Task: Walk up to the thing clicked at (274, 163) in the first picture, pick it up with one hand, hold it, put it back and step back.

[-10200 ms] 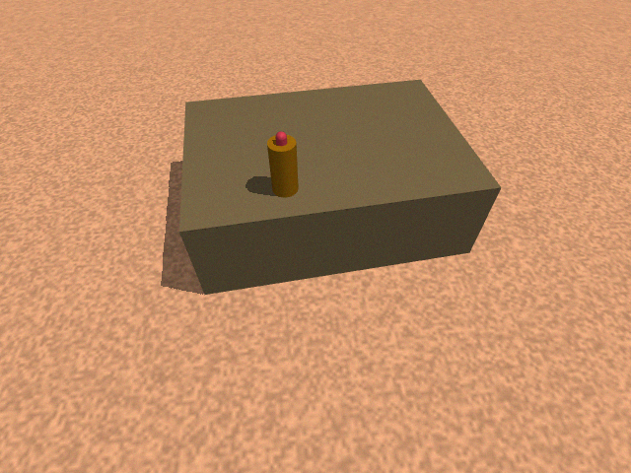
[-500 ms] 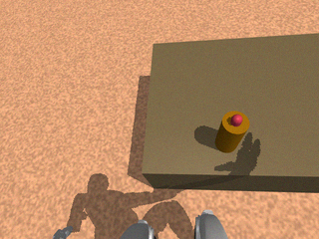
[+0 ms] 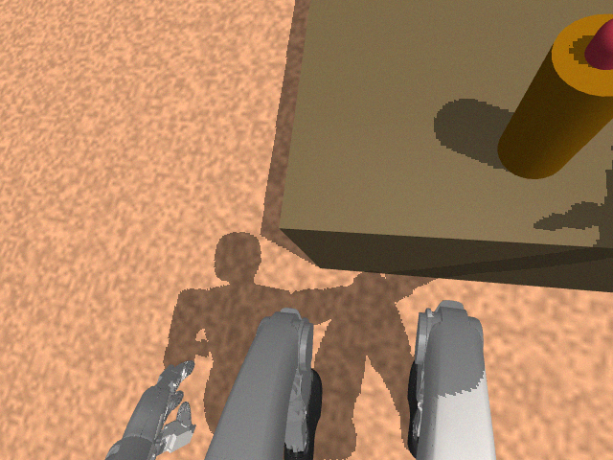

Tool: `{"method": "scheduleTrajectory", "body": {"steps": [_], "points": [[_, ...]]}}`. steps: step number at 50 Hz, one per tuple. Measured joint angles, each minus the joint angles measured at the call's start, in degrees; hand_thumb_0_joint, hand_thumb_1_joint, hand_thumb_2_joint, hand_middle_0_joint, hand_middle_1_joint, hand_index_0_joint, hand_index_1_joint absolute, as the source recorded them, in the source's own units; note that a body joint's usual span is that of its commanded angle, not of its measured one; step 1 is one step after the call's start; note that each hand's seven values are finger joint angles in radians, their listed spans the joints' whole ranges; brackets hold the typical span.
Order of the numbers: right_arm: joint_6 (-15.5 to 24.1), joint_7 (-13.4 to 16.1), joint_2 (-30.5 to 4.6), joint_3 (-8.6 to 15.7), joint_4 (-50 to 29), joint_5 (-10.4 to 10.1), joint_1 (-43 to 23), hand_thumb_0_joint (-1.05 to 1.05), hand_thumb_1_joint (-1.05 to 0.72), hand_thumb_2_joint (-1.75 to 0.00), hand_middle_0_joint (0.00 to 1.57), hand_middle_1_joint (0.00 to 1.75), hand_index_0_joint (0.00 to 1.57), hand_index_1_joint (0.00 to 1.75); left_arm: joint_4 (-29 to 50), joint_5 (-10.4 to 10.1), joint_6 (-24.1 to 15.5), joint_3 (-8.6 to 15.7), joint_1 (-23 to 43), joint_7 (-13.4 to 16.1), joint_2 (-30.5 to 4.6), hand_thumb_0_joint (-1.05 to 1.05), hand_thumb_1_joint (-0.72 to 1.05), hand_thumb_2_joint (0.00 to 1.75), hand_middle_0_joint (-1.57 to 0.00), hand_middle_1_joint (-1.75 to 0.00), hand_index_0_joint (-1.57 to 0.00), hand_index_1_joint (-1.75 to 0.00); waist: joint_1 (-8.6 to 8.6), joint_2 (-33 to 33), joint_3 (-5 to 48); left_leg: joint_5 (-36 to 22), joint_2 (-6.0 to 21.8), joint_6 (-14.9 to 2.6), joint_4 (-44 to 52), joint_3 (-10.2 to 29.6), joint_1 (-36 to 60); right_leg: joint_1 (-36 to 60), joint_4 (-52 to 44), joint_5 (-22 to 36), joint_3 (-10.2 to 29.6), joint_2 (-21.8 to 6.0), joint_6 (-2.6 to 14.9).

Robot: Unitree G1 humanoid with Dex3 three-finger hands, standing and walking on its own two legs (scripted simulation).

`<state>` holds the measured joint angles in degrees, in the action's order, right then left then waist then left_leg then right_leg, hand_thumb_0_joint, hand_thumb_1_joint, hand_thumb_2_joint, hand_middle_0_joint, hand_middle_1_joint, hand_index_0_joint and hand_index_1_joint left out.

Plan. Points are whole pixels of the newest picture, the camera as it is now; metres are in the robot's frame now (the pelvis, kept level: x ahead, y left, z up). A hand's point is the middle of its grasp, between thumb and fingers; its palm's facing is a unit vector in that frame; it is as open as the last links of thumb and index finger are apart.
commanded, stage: close in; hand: right
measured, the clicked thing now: (568, 102) +0.51 -0.28 -0.02
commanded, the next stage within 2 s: rest palm in 0.64 s
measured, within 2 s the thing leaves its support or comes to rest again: neither
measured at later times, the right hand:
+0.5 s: hand (610, 138) +0.47 -0.32 -0.04, palm faces +0.35 +0.94 +0.00, open 17.3 cm
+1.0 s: hand (580, 137) +0.47 -0.30 -0.04, palm faces +0.35 +0.94 +0.00, open 17.2 cm
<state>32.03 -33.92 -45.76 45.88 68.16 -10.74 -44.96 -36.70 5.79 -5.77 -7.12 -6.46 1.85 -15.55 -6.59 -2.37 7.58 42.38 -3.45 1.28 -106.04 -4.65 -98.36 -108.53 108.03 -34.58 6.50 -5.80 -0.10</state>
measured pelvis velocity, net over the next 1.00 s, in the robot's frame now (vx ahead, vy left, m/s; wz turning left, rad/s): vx -0.01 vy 0.02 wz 0.02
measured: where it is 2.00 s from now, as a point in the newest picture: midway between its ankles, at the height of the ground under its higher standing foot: (361, 431)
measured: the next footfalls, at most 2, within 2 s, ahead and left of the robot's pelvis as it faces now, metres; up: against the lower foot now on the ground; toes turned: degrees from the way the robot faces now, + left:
none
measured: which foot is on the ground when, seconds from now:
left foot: down 0.00-1.00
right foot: down 0.00-1.00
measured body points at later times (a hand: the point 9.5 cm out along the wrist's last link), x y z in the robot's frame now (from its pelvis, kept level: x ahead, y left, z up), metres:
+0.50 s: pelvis -0.01 +0.01 -0.06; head +0.20 -0.04 +0.34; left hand +0.09 +0.28 -0.18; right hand +0.44 -0.37 -0.04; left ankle +0.05 +0.13 -0.46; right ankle +0.08 -0.13 -0.46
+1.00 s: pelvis -0.01 +0.02 -0.06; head +0.20 -0.03 +0.33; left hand +0.11 +0.29 -0.18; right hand +0.45 -0.34 -0.04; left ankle +0.05 +0.13 -0.46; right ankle +0.08 -0.13 -0.46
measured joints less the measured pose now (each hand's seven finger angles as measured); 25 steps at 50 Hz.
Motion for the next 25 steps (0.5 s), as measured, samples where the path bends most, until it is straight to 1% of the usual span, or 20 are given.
{"method": "scheduleTrajectory", "body": {"steps": [4, 7, 10, 12, 14, 16, 19, 23, 25], "points": [[-2.3, 3.0, 0.3, -2.0, -0.2, 2.4, -1.6, -0.01, 0.5, -0.03, 0.06, 0.04, 0.05, 0.03, -0.8, 0.4, 1.2, 0.4, 0.3, -1.1, 0.3, 0.01, 0.91, 0.91, -0.19, -0.29, -0.19, -0.29, 0.07, 0.4, -0.5, 0.1, -0.2, 0.03, -4.6, -0.2, -5.0, -5.1, 4.3, 0.3, 0.6, -0.1, 0.1], [-3.0, 5.7, 1.2, -2.3, -1.3, 3.2, -1.5, -0.01, 0.5, -0.02, 0.06, 0.03, 0.05, 0.03, -1.0, 0.5, 2.0, 0.6, -0.1, -2.0, 0.1, 0.01, 0.92, 0.9, -0.19, -0.3, -0.19, -0.29, -0.12, 0.8, -0.4, 0.0, -0.5, 0.11, -7.5, -0.2, -8.2, -8.3, 7.0, 0.5, 0.8, -0.2, 0.19], [-2.9, 8.7, 2.9, -3.0, -3.3, 3.2, -1.6, -0.01, 0.49, -0.02, 0.07, 0.03, 0.05, 0.03, -1.3, 0.3, 3.0, 1.1, -0.9, -2.7, 0.0, 0.01, 0.91, 0.9, -0.19, -0.3, -0.2, -0.29, -0.2, 0.9, -0.5, 0.1, -0.5, 0.1, -10.0, -0.1, -10.6, -10.6, 9.2, 0.7, 0.8, -0.2, 0.22], [-3.0, 10.7, 4.1, -3.9, -4.9, 3.2, -1.7, -0.01, 0.49, -0.02, 0.06, 0.03, 0.05, 0.03, -1.5, 0.2, 3.6, 1.5, -1.4, -3.0, -0.1, 0.01, 0.91, 0.9, -0.2, -0.3, -0.2, -0.29, -0.16, 0.9, -0.5, 0.1, -0.5, 0.05, -11.4, -0.1, -11.9, -11.8, 10.2, 0.9, 0.8, -0.2, 0.2], [-3.6, 12.5, 5.5, -4.6, -7.5, 3.5, -1.6, -0.01, 0.49, -0.02, 0.06, 0.03, 0.05, 0.03, -1.7, -0.1, 4.2, 2.0, -1.7, -3.1, 0.0, 0.01, 0.91, 0.9, -0.2, -0.3, -0.2, -0.29, -0.19, 1.0, -0.5, 0.1, -0.5, -0.03, -12.3, 0.0, -12.8, -12.6, 10.9, 1.1, 0.8, -0.1, 0.14], [-4.3, 14.2, 6.6, -5.9, -9.7, 3.6, -1.5, -0.01, 0.49, -0.02, 0.06, 0.03, 0.05, 0.03, -1.6, -0.5, 4.9, 2.5, -2.0, -3.2, 0.1, 0.01, 0.92, 0.9, -0.2, -0.3, -0.2, -0.29, -0.21, 1.1, -0.6, 0.1, -0.4, -0.15, -12.7, 0.1, -13.1, -12.8, 11.1, 1.2, 0.7, -0.1, 0.02], [-5.6, 16.1, 8.0, -7.6, -11.3, 3.6, -1.5, -0.01, 0.48, -0.02, 0.06, 0.03, 0.05, 0.03, -1.6, -1.2, 5.6, 3.1, -2.2, -3.1, 0.1, 0.01, 0.92, 0.89, -0.2, -0.3, -0.2, -0.29, -0.1, 1.5, -0.2, 0.1, -0.5, -0.37, -12.4, 0.2, -13.0, -12.4, 10.6, 1.2, 0.6, -0.2, -0.2], [-6.9, 18.2, 9.1, -8.4, -11.6, 3.1, -0.9, -0.01, 0.47, -0.02, 0.06, 0.03, 0.05, 0.03, -1.3, -1.9, 6.1, 3.5, -2.4, -3.0, 0.0, 0.01, 0.92, 0.89, -0.2, -0.3, -0.2, -0.29, -0.14, 2.2, 1.0, 0.1, -0.8, -0.73, -11.3, 0.3, -12.4, -11.3, 9.4, 0.8, 0.5, -0.6, -0.53], [-7.2, 18.8, 9.4, -8.3, -11.6, 3.2, -0.4, -0.01, 0.47, -0.02, 0.06, 0.03, 0.05, 0.03, -1.1, -2.1, 6.4, 3.5, -2.4, -2.9, -0.1, 0.01, 0.92, 0.9, -0.2, -0.3, -0.2, -0.29, -0.19, 2.5, 1.5, 0.2, -1.0, -0.92, -10.7, 0.2, -11.9, -10.7, 8.8, 0.5, 0.5, -0.8, -0.71]]}}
